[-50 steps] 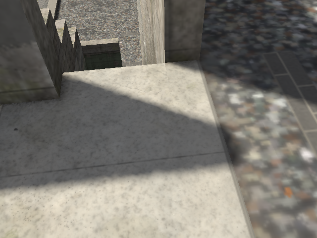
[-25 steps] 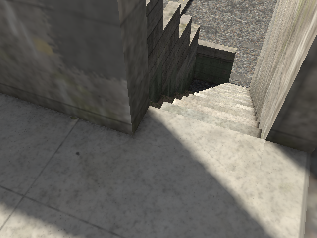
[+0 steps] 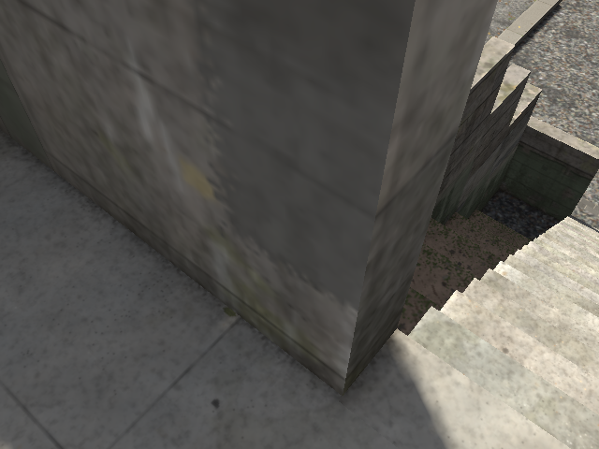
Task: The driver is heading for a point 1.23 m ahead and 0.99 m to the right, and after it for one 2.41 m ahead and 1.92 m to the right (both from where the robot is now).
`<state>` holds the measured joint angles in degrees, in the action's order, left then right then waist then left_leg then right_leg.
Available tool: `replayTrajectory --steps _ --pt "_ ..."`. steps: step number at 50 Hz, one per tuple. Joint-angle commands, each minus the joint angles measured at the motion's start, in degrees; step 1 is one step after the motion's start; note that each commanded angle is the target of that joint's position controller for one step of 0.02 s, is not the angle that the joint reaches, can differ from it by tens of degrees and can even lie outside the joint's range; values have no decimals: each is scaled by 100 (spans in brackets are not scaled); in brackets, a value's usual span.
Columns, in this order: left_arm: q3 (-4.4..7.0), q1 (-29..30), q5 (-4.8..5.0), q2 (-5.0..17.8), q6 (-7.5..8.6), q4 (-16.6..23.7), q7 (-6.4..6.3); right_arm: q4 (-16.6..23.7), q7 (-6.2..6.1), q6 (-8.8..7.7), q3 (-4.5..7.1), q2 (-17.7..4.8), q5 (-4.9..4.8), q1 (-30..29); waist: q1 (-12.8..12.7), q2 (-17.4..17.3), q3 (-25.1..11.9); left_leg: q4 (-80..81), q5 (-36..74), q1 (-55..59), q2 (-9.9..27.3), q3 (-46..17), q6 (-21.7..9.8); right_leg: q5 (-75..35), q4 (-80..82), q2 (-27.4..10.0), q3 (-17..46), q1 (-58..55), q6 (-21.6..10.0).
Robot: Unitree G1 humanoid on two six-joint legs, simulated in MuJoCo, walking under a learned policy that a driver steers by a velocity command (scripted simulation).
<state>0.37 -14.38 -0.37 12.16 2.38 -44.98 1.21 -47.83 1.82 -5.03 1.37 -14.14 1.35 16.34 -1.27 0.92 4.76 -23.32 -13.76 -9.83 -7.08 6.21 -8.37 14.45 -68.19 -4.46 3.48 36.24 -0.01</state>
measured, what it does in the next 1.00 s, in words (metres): steps to the right, turning right: right foot, then left foot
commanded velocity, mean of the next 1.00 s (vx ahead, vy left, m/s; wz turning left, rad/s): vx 0.24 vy -0.41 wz -0.83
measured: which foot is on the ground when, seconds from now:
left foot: down 0.00-0.28, up 0.30-0.46, down 0.48-0.90, up 0.92-1.00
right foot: up 0.00-0.26, down 0.28-0.48, up 0.50-0.86, down 0.88-1.00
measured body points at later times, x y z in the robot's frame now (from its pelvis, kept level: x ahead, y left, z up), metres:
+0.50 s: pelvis +0.23 -0.10 -0.02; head +0.28 -0.06 +0.43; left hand +0.35 +0.14 -0.16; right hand +0.35 -0.39 -0.09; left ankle +0.30 -0.01 -0.74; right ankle +0.29 -0.16 -0.73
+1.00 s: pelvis +0.26 -0.27 -0.06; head +0.28 -0.28 +0.39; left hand +0.47 -0.15 -0.19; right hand +0.18 -0.56 -0.14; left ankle +0.32 -0.09 -0.64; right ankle +0.27 -0.41 -0.74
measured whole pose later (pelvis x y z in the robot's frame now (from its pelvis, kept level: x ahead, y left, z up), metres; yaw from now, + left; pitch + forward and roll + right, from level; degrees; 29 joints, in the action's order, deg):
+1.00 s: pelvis +0.26 -0.27 -0.06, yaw -47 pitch +0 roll +0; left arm 2.6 -20.7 -0.3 11.1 2.7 -41.9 4.7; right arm -38.7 -0.9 -6.4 2.9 -14.6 2.3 12.7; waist -1.9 1.5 1.9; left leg -82.4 -31.0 -28.6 5.2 -4.2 0.4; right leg 17.2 -52.2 5.9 2.3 35.5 -4.4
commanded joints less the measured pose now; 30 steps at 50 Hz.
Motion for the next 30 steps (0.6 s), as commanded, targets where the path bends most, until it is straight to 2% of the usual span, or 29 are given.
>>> replayTrajectory --steps 1,2,3,4,5,6,8,9,10,11,12,13,14,15,16,17,18,19,20,21,22,23,24,25,26,27,28,29,30 --pt "326 -407 471 632 42 74 -33 549 -173 -265 282 -769 -217 -527 2 -208 -702 1008 4799 472 1944 -703 223 -882 252 -62 448 88 -80" --pt "345 -193 518 709 92 237 -73 692 -313 -168 263 -870 -300 -785 -67 -150 -561 890 5028 576 2031 -563 300 -965 403 108 388 447 -10" --pt "431 -350 284 849 27 269 63 763 -560 -25 271 -1063 -460 -705 -108 -159 -24 318 6167 627 2198 -724 514 -344 428 504 362 939 118" --pt "433 -421 164 789 -16 391 197 771 -715 133 276 -1167 -432 -559 -149 -311 -258 171 5997 814 2164 -488 632 -525 618 477 253 1107 158" --pt "412 -326 137 731 -74 564 314 885 -810 229 313 -1264 -403 -623 -162 -439 -427 119 5566 857 2017 -172 687 -948 874 457 0 1000 171" --pt "401 -288 135 737 -100 610 395 1019 -833 269 330 -1330 -386 -883 -202 -488 -547 139 4879 531 1787 211 627 -1509 1328 377 -366 493 211" --pt "376 -211 51 676 -167 610 465 1173 -920 303 328 -1379 -336 -1235 -282 -466 -711 -70 5249 -5 1584 606 604 -2025 2086 579 -921 -824 231" --pt "387 -361 43 702 -201 611 498 1165 -969 303 345 -1440 -337 -1231 -373 -580 -813 -302 5943 -8 1666 646 573 -1991 2329 694 -1151 -1294 226" --pt "397 -745 57 721 -287 606 505 1138 -1018 235 334 -1450 -418 -1269 -538 -878 -916 -559 6381 90 1884 588 571 -1675 2475 653 -1140 -1569 210" --pt "456 -1115 106 904 -370 585 494 1140 -986 202 356 -1513 -475 -1412 -752 -1068 -952 -931 6677 284 2038 535 528 -1282 2632 676 -1141 -1755 82" --pt "381 -1929 -487 818 -576 103 420 865 -880 195 384 -1167 -316 -1048 -909 -871 -992 -1959 6391 780 2062 732 389 -1103 3520 923 -1369 -2169 -349" --pt "506 -2333 -517 1071 -567 117 310 792 -813 225 359 -1105 -417 -1046 -1101 -651 -1027 -3608 5691 758 1718 809 404 -1188 4267 1228 -1488 -2559 -830" --pt "568 -2335 -417 1166 -489 86 200 622 -754 300 310 -932 -291 -1240 -1350 203 -733 -5633 1977 -474 1197 741 515 -1832 4946 1090 -1038 -3220 -1359" --pt "477 -1747 -51 1248 -445 149 121 879 -669 406 102 -402 130 -1270 -690 1351 39 -7359 -2814 -2815 118 660 739 -7412 3818 423 242 -3416 -1899" --pt "647 -1798 -107 1951 -326 412 164 1176 -688 502 60 -338 212 -224 -303 982 -1640 -7805 -3010 -3104 -80 -418 1044 -8415 4243 -740 1936 -4695 -3124" --pt "743 -952 -21 2082 -353 638 96 1066 -675 631 -52 -484 174 -225 -92 356 -1729 -7146 -2581 -2488 424 -1003 876 -5857 4628 -828 2297 -3668 -2930" --pt "561 -344 -156 1492 -416 860 110 959 -717 641 56 -881 65 -424 96 -47 -1070 -6027 -2308 -1848 658 -1091 706 -3998 4905 -356 1800 -2215 -2437" --pt "380 190 -154 1080 -473 1068 149 838 -688 628 135 -1002 98 -690 123 -149 -765 -4711 -2511 -1396 741 -857 669 -3542 4952 55 1509 -1469 -2065" --pt "306 451 -234 942 -487 1212 237 728 -738 653 169 -1081 -39 -628 194 -134 -537 -3013 -2405 -864 767 -626 617 -3472 5108 353 1226 -1058 -1686" --pt "302 222 -324 926 -490 1130 331 639 -796 700 184 -1040 -182 -697 -5 147 -485 -2029 -1885 -387 550 -393 671 -3334 5232 545 1314 -950 -1359" --pt "392 130 -313 1219 -534 1155 450 341 -810 731 274 -1216 -250 70 152 368 -835 -1311 -998 564 533 -707 569 -2780 4940 568 1767 -803 -1130" --pt "378 274 -169 1219 -537 1256 491 2 -818 663 355 -1384 -156 860 433 297 -1152 -197 0 1558 862 -949 397 -1345 4706 738 1741 -389 -715" --pt "313 228 -35 921 -546 1481 527 -150 -791 611 473 -1675 -20 1265 587 -1154 -1636 651 -203 2854 2546 -2304 140 1130 3047 1273 1112 578 -437" --pt "212 -107 -206 629 -611 1662 445 106 -786 685 514 -1959 48 988 371 -1687 -1916 1403 -1652 2330 4641 -4543 -303 2241 1185 1391 725 1051 -270" --pt "-547 159 -309 -526 -964 1650 495 -503 -77 86 -572 850 1165 1941 935 -885 959 1511 -1579 1072 4568 -4979 -1031 383 257 554 2603 4044 1067" --pt "-301 -798 -338 -45 -1110 1062 503 -451 18 -44 -304 522 746 1138 174 -915 -4 741 16 1849 3970 -3758 -965 391 -803 688 1924 3793 1334" --pt "-183 -1113 -283 293 -1081 1156 498 -378 112 -229 -143 278 425 802 -83 -544 -1062 69 1555 2094 3154 -2231 -576 483 -2023 712 1633 3180 1382" --pt "-176 -1114 -186 347 -1009 1094 596 -333 13 -411 -26 -61 353 887 -173 -167 -1177 -50 2347 1842 2710 -1283 -219 139 -2465 490 1500 2982 1251" --pt "482 141 -615 1401 -797 1473 325 -462 -625 43 439 -1313 -105 794 -20 -262 -793 -267 4026 941 3213 -1746 281 497 -2965 618 556 1864 668"
Velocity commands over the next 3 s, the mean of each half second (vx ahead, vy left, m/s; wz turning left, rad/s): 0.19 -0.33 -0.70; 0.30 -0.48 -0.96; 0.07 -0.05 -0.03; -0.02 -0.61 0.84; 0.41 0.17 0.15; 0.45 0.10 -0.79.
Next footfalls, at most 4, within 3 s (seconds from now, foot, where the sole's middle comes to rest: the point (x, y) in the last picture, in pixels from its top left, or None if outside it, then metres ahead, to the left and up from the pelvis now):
0.28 right None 0.33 -0.16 -0.77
0.48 left None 0.34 -0.02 -0.77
0.88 right None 0.30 -0.44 -0.77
1.54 left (413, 431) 0.49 -0.21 -0.77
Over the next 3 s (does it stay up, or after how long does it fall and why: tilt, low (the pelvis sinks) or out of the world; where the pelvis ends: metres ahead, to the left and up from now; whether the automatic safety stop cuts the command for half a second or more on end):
stays up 0.17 -0.24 0.00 its command is cut before an obstacle from the start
